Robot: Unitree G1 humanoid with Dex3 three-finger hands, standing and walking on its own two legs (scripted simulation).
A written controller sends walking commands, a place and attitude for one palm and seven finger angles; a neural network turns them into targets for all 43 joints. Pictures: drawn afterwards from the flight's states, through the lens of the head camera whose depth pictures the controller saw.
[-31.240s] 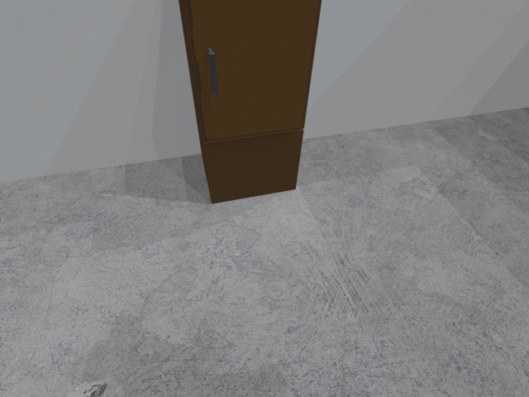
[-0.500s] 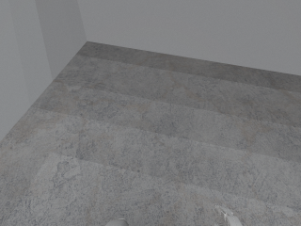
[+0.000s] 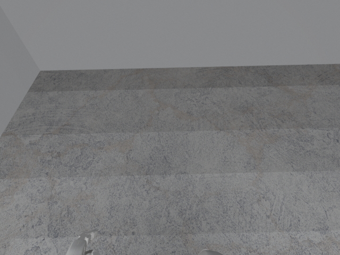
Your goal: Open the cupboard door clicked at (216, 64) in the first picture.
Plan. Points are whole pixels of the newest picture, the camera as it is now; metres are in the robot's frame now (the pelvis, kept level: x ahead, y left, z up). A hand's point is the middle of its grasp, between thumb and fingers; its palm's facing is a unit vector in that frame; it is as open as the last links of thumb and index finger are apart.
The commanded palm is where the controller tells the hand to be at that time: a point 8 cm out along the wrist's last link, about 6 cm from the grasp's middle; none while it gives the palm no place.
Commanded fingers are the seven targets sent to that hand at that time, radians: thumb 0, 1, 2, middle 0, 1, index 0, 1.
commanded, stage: turn to face it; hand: left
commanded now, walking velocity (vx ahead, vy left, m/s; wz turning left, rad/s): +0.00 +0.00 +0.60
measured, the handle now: out of the picture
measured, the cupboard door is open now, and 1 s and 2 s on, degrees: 41 41 41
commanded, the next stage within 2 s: none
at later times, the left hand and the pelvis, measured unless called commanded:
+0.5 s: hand out of the picture +0.11 +0.24 -0.16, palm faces +0.30 -0.92 -0.25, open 7.3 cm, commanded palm none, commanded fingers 0.00 0.90 0.90 -0.20 -0.30 -0.20 -0.30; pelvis +0.08 +0.01 +0.01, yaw +15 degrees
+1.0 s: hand out of the picture +0.02 +0.15 -0.17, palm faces +0.59 -0.77 -0.22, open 7.4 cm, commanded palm none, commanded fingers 0.00 0.90 0.90 -0.20 -0.30 -0.20 -0.30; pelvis +0.10 -0.03 +0.00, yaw +35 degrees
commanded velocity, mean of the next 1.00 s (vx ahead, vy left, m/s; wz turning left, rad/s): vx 0.00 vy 0.00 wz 0.60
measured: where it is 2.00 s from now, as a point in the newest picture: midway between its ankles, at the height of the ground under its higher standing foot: outside the picture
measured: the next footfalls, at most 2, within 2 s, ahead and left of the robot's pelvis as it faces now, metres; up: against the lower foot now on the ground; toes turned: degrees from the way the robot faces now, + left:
left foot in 0.28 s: +0.13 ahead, +0.14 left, +0.00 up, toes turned +18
right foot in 0.64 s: +0.17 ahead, -0.13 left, +0.00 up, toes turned +19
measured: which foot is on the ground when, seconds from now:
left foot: up 0.00-0.26, down 0.28-0.64, up 0.66-0.98, down 1.00-1.00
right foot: down 0.00-0.28, up 0.30-0.62, down 0.64-1.00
